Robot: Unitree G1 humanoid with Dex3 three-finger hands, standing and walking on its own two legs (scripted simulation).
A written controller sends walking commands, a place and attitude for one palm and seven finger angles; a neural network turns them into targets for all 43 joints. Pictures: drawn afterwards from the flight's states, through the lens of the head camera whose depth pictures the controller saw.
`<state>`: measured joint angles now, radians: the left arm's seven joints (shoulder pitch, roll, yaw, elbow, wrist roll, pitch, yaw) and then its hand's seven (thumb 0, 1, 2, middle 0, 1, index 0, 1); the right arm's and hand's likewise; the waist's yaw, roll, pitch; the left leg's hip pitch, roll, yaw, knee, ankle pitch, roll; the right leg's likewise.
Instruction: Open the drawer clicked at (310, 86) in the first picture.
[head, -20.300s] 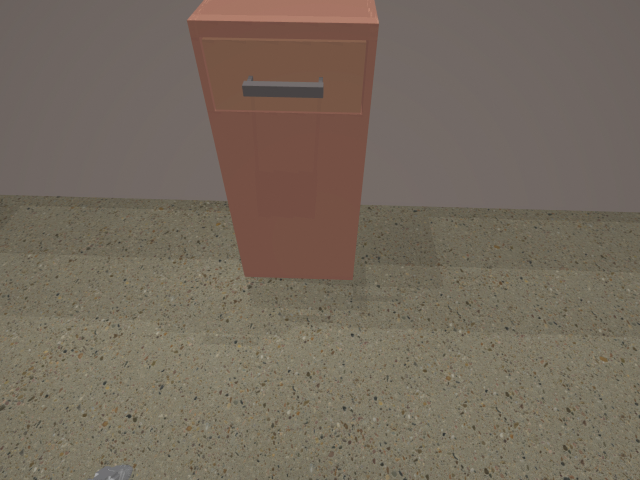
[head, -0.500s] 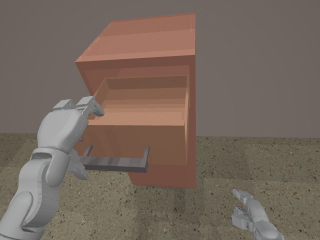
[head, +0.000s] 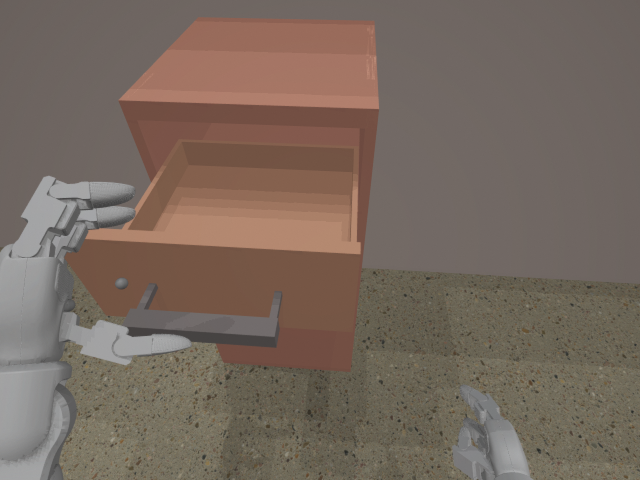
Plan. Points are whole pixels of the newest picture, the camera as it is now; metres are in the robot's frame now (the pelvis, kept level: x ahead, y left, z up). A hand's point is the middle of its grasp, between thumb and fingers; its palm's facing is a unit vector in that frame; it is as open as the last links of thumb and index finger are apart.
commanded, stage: draw the hand back to the body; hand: left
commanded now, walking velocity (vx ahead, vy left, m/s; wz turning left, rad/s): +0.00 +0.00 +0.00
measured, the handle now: (208, 311) +0.30 +0.20 +0.05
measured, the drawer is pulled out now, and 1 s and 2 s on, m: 0.28 0.28 0.28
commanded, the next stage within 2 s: step back with the hand held close in 0.76 s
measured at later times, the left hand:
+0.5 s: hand (37, 284) +0.20 +0.26 +0.23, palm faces +0.48 -0.79 -0.38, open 9.1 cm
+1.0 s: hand (33, 297) +0.18 +0.26 +0.23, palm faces +0.48 -0.77 -0.42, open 7.4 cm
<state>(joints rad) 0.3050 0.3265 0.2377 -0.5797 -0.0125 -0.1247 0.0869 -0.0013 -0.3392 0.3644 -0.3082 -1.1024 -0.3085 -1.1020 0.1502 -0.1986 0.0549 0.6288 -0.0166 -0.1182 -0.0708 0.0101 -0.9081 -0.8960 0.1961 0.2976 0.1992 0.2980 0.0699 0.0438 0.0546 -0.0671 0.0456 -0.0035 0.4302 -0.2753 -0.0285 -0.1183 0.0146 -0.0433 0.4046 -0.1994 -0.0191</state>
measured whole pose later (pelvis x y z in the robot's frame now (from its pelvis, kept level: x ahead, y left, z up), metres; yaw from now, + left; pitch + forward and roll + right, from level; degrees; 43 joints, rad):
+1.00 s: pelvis -0.01 +0.01 +0.00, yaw +1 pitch -2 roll -1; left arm 0.41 0.38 0.44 -0.58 -0.05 -0.19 0.11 0.02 0.89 0.89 -0.21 -0.31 -0.21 -0.31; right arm 0.16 -0.22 0.03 0.62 -0.01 -0.10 -0.07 0.01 -0.91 -0.90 0.20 0.30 0.20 0.30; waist 0.04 0.05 0.02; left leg -0.17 0.03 -0.01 0.47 -0.26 -0.01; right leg -0.19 0.00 -0.05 0.38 -0.16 0.00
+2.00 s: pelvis -0.19 +0.03 -0.01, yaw +1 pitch +0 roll -4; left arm 0.48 0.45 0.50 -0.74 -0.04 -0.25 0.17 0.02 0.89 0.90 -0.21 -0.30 -0.21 -0.30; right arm 0.20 -0.15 -0.01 0.65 -0.03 -0.19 -0.04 0.01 -0.91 -0.90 0.20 0.30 0.20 0.30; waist 0.01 -0.03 0.05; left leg -0.40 0.07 0.01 0.55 -0.16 0.02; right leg -0.48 0.06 -0.01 0.99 -0.48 0.02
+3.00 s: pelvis -0.30 +0.02 -0.02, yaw +2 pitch +0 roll +1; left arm 0.24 0.35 0.11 0.33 0.03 0.03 0.02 0.01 0.91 0.90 -0.19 -0.30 -0.20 -0.30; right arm 0.13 -0.29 -0.02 0.79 -0.02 -0.06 0.00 0.01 -0.91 -0.90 0.20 0.30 0.20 0.30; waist -0.05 0.04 -0.01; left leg -0.36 -0.04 0.03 0.58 -0.22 0.04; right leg -0.35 -0.03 0.04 0.70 -0.40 -0.01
